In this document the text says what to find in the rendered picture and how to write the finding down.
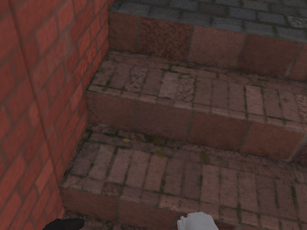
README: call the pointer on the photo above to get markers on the robot right thigh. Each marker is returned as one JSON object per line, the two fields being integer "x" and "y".
{"x": 196, "y": 221}

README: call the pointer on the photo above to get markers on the robot left hand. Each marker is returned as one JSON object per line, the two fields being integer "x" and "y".
{"x": 65, "y": 224}

